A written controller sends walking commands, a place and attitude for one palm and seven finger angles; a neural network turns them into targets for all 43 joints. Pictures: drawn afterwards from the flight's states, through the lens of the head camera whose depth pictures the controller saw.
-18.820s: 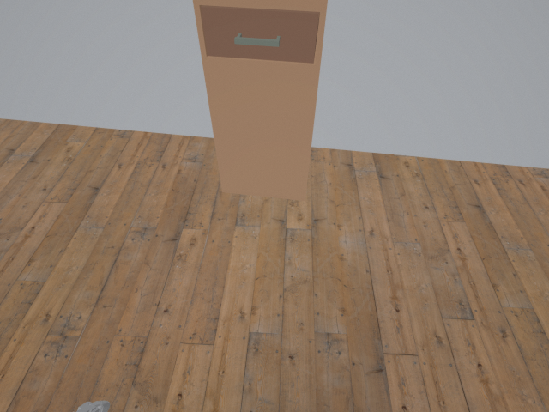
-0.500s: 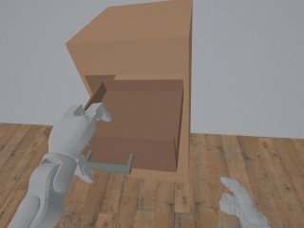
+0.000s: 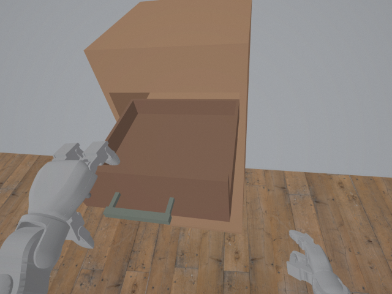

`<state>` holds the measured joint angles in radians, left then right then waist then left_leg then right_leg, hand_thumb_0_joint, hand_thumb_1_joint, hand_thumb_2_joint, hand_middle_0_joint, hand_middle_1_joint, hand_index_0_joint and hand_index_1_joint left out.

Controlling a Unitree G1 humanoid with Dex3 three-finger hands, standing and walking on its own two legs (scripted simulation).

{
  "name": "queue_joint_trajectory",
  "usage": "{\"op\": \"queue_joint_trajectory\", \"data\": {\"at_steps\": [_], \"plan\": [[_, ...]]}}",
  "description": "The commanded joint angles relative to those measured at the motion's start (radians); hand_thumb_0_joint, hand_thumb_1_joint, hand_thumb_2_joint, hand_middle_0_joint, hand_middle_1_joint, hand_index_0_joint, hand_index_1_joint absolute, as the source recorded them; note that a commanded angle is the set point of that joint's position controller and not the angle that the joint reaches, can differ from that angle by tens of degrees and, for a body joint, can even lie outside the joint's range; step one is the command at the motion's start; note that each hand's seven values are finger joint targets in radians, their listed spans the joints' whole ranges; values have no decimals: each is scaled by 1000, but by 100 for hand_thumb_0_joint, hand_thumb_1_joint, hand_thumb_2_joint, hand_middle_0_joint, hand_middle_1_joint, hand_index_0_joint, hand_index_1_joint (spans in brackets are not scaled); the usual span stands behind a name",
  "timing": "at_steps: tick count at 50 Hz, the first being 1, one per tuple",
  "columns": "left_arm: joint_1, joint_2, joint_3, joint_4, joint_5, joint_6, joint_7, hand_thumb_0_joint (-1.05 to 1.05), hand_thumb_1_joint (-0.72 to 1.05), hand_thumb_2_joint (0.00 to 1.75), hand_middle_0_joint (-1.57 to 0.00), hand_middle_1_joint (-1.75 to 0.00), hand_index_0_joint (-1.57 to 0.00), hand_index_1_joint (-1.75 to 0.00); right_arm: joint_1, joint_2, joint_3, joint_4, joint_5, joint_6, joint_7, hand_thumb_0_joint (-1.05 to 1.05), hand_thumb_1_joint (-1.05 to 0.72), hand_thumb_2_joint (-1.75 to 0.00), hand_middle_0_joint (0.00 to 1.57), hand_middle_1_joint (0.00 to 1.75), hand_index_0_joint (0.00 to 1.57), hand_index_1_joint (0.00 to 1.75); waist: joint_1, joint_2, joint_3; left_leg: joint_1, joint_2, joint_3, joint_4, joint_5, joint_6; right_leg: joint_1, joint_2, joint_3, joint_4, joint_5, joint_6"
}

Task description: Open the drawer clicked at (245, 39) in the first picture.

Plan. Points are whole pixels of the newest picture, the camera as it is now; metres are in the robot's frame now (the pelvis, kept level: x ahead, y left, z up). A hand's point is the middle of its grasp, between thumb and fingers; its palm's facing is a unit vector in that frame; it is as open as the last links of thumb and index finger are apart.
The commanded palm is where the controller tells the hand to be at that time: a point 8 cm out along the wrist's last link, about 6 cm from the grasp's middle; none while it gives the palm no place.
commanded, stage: draw the hand back to the body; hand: left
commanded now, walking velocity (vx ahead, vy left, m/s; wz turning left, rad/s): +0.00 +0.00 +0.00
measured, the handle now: (140, 207) +0.28 +0.19 +0.02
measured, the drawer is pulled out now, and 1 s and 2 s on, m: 0.30 0.30 0.30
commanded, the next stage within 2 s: step back with the hand held close in 1.06 s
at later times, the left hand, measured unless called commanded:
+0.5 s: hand (81, 174) +0.23 +0.22 +0.20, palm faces +0.37 -0.85 -0.38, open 11.9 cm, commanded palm +0.17 +0.26 +0.21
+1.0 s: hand (68, 181) +0.22 +0.24 +0.20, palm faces +0.44 -0.79 -0.43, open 7.8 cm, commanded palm +0.17 +0.28 +0.21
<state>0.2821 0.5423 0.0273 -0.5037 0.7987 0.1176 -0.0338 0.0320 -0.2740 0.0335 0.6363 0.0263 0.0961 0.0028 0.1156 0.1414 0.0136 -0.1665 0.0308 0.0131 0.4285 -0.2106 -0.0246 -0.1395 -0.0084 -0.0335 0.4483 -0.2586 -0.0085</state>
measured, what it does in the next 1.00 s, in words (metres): stands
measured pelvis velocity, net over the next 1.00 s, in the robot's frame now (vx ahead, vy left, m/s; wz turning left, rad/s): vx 0.04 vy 0.00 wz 0.00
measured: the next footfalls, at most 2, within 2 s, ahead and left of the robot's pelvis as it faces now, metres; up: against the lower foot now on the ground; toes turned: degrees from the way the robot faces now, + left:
none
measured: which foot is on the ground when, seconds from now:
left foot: down 0.00-1.00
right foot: down 0.00-1.00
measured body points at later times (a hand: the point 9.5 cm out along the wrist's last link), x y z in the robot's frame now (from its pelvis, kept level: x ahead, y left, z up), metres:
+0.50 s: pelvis +0.03 +0.00 +0.00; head +0.03 -0.01 +0.45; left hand +0.20 +0.26 +0.22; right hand +0.22 -0.21 -0.09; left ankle +0.02 +0.14 -0.74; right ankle -0.01 -0.11 -0.74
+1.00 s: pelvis +0.04 +0.00 +0.00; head +0.03 -0.03 +0.45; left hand +0.19 +0.28 +0.22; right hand +0.25 -0.21 -0.08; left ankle +0.02 +0.14 -0.74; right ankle -0.01 -0.11 -0.74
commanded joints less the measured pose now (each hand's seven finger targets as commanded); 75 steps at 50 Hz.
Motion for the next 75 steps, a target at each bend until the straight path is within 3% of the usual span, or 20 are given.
{"op": "queue_joint_trajectory", "data": {"at_steps": [1, 3, 4, 5, 6, 7, 9, 10, 11, 15, 18, 28, 31, 43, 58, 59, 61, 66, 72, 75], "plan": [[-107, 185, 181, -185, -9, -3, 51, 0, -50, 30, -30, -120, -30, -120, -203, -70, -24, -182, -2, -56, 0, 0, -90, -90, 20, 30, 20, 30, -1, -92, -150, 46, -37, 16, -38, 174, 30, 21, 1, 8, -74, 191, 11], [-92, 192, 180, -220, -13, 0, 45, 0, -50, 30, -30, -120, -30, -120, -201, -82, -25, -199, -2, -52, -2, 0, -90, -90, 20, 30, 20, 30, 0, -103, -150, 44, -37, 20, -35, 179, 30, 18, -2, 2, -72, 208, 17], [-231, -126, 202, -423, -717, -141, 76, 0, -47, 32, -30, -118, -30, -118, -148, -7, -25, -271, 0, -144, -25, 0, -90, -90, 20, 30, 20, 30, -84, -206, -100, 163, -7, 16, -5, 96, 65, -48, 26, -4, -108, 161, 1], [43, -96, 233, -129, -725, -184, 112, 0, -43, 33, -29, -115, -29, -115, -92, -14, -15, -205, -23, -196, -45, 0, -90, -90, 20, 30, 20, 30, -74, -281, -48, 134, 8, 20, -16, 49, 59, -54, 31, -27, -86, 106, 1], [108, -97, 271, -195, -803, -204, 116, 0, -40, 34, -29, -113, -29, -113, -77, -30, -17, -200, -23, -201, -57, 0, -90, -90, 20, 30, 20, 30, -57, -300, -51, 105, 12, 7, -45, 60, 53, -29, 15, -36, -102, 102, 8], [14, -56, 292, -310, -820, -242, 127, 0, -36, 36, -29, -111, -29, -111, -83, -32, -20, -203, -22, -221, -68, 0, -90, -90, 20, 30, 20, 30, -56, -232, -93, 124, 8, 16, -50, 58, 51, -12, 3, -21, -113, 90, 12], [-41, 20, 366, -378, -830, -291, 161, 0, -29, 39, -29, -107, -29, -107, -69, -37, -19, -175, -37, -269, -88, 0, -90, -90, 20, 30, 20, 30, -51, -63, -109, 143, 3, 25, -38, 68, 40, -8, -5, 4, -115, 101, 4], [-12, -61, 313, -363, -824, -303, 164, 0, -26, 40, -28, -104, -28, -104, -52, -7, -8, -178, -42, -283, -88, 0, -90, -90, 20, 30, 20, 30, -46, -37, -121, 136, -5, 19, -48, 100, 40, 14, -10, -8, -107, 121, -3], [46, -80, 309, -299, -831, -300, 166, 0, -22, 42, -28, -102, -28, -102, -35, -9, -12, -168, -40, -288, -88, 0, -90, -90, 20, 30, 20, 30, -51, -84, -75, 121, 4, 18, -51, 118, 37, 9, -9, -17, -105, 138, -1], [14, -97, 300, -283, -836, -303, 162, 0, -8, 48, -27, -93, -27, -93, -30, -20, -20, -160, -39, -293, -88, 0, -90, -90, 20, 30, 20, 30, -55, -44, -17, 102, 5, 18, -57, 132, 34, 5, -8, -8, -126, 153, -4], [53, -82, 321, -310, -841, -307, 159, 0, 2, 52, -26, -86, -26, -86, -21, -25, -28, -164, -41, -298, -83, 0, -90, -90, 20, 30, 20, 30, -46, -54, -81, 123, 6, 19, -41, 214, 37, 47, -10, -9, -100, 242, -5], [157, -41, 406, -298, -856, -292, 159, 0, 37, 68, -24, -64, -24, -64, -8, -31, -49, -163, -28, -280, -80, 0, -90, -90, 20, 30, 20, 30, -44, -100, -116, 126, 13, 27, -12, 326, 34, 61, -6, -14, -78, 372, 1], [159, -35, 417, -301, -859, -290, 161, 0, 48, 72, -23, -57, -23, -57, -5, -31, -53, -163, -24, -275, -80, 0, -90, -90, 20, 30, 20, 30, -47, -66, -122, 136, 14, 29, -10, 337, 31, 55, -8, -15, -79, 374, 1], [153, -27, 428, -286, -863, -275, 162, 0, 90, 90, -20, -30, -20, -30, -10, -32, -57, -170, -18, -265, -80, 0, -90, -90, 20, 30, 20, 30, -52, -91, -115, 128, 12, 24, -8, 310, 34, 34, -11, -20, -76, 364, 6], [166, -14, 445, -275, -867, -292, 163, 0, 90, 90, -20, -30, -20, -30, -17, -22, -56, -176, -12, -271, -82, 0, -90, -90, 20, 30, 20, 30, -49, -98, -102, 104, 10, 24, -3, 220, 36, 9, -20, -16, -78, 303, 6], [-14, 139, 601, -308, -868, -345, 168, 0, 90, 90, -20, -30, -20, -30, 46, -43, -46, -208, 1, -249, -74, 0, -90, -90, 20, 30, 20, 30, -96, -32, 14, 24, 16, 5, 34, 163, 48, -100, -70, 56, -125, 361, 2], [162, 25, 505, -211, -868, -350, 142, 0, 90, 90, -20, -30, -20, -30, 32, -36, -56, -189, -3, -224, -79, 0, -90, -90, 20, 30, 20, 30, -112, -217, -61, 38, 16, 2, 88, 191, 56, -85, -107, 59, -111, 504, 3], [291, 21, 508, -268, -867, -360, 140, 0, 90, 90, -20, -30, -20, -30, 21, -55, -73, -228, -1, -195, -80, 0, -90, -90, 20, 30, 20, 30, -110, -138, -177, 32, 40, -2, 66, 363, 57, -27, -104, 28, -31, 518, 11], [352, 63, 562, -324, -873, -374, 164, 0, 90, 90, -20, -30, -20, -30, 20, -52, -92, -251, 4, -172, -88, 0, -90, -90, 20, 30, 20, 30, -112, -141, -192, -18, 62, -33, 55, 384, 50, -40, -90, 23, 1, 412, 10], [376, 68, 572, -337, -874, -381, 175, 0, 90, 90, -20, -30, -20, -30, 23, -53, -95, -249, 3, -177, -91, 0, -90, -90, 20, 30, 20, 30, -109, -89, -193, -46, 70, -54, 39, 329, 54, -57, -83, 29, 9, 329, 7]]}}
